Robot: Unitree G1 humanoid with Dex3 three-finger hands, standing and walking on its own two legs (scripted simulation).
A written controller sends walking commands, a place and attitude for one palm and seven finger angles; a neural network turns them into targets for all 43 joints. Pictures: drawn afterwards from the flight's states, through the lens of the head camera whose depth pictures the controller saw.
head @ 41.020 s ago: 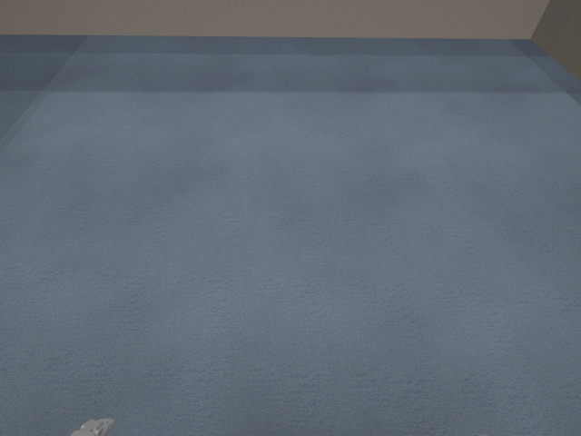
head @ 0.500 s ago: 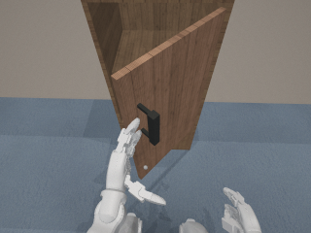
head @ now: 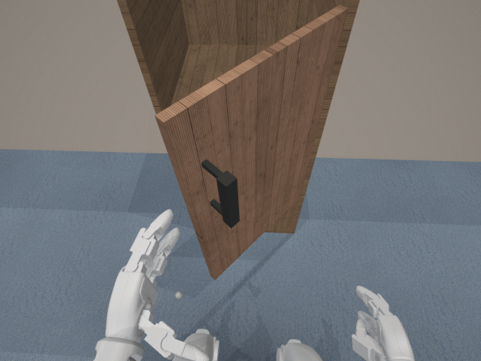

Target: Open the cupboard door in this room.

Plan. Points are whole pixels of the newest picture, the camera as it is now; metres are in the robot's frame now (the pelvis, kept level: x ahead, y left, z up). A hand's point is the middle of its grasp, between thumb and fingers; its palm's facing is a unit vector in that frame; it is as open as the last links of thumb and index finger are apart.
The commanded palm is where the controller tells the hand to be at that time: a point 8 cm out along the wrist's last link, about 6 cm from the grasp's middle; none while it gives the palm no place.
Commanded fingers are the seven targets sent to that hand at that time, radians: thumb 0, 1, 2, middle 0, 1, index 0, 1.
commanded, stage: draw the hand back to the body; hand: left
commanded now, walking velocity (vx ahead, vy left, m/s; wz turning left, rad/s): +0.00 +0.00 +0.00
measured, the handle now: (220, 194) +0.37 +0.06 +0.07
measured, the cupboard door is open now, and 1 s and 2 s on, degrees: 48 48 48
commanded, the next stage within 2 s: step back with the hand held close in 1.64 s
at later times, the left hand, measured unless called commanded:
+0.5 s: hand (116, 289) +0.20 +0.16 +0.13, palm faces -0.04 -1.00 -0.06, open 16.3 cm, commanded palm +0.18 +0.22 +0.14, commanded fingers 0.00 -0.40 0.34 -0.15 -0.30 -0.15 -0.30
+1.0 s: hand (2, 245) +0.22 +0.25 +0.20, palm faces +0.27 -0.88 -0.39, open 12.3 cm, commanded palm +0.18 +0.30 +0.23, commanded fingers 0.00 0.48 0.72 -0.19 -0.30 -0.19 -0.30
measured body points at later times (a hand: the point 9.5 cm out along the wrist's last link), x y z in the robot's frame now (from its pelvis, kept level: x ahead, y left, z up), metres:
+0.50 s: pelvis +0.00 +0.02 +0.03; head +0.02 +0.00 +0.48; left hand +0.19 +0.21 +0.13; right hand +0.18 -0.21 -0.04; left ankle +0.02 +0.14 -0.64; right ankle -0.01 -0.09 -0.64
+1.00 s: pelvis +0.03 +0.04 +0.09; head +0.01 +0.02 +0.54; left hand +0.20 +0.29 +0.22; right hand +0.20 -0.18 +0.01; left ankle +0.02 +0.14 -0.64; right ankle -0.01 -0.09 -0.64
